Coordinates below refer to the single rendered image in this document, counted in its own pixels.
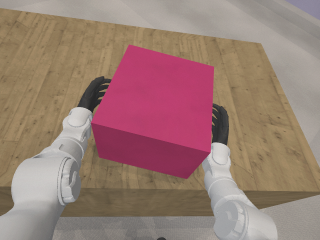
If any robot right upper arm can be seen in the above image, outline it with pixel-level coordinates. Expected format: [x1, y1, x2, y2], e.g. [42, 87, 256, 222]
[213, 200, 278, 240]

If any carton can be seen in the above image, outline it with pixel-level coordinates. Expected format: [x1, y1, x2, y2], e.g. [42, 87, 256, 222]
[91, 44, 214, 179]

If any left robot hand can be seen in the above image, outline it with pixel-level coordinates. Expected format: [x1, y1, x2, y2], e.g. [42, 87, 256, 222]
[77, 76, 111, 113]

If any right robot forearm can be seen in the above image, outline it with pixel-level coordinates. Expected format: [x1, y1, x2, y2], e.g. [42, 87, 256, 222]
[202, 142, 260, 218]

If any robot left upper arm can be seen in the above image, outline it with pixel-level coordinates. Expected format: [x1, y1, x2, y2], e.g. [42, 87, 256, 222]
[0, 156, 81, 240]

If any right robot hand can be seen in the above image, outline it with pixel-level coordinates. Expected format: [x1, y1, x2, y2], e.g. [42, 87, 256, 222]
[211, 103, 229, 146]

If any left robot forearm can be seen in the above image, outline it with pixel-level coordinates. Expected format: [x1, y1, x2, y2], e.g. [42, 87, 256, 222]
[11, 107, 93, 203]

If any pedestal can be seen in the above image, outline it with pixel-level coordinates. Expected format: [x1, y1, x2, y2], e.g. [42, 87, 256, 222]
[0, 8, 320, 217]

